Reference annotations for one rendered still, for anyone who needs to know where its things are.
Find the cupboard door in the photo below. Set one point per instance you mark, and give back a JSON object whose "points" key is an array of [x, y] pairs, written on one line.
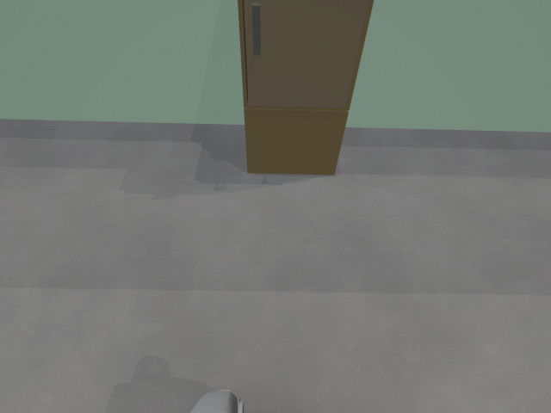
{"points": [[308, 52]]}

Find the left robot thigh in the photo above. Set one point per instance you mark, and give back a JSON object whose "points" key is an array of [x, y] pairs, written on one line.
{"points": [[219, 402]]}

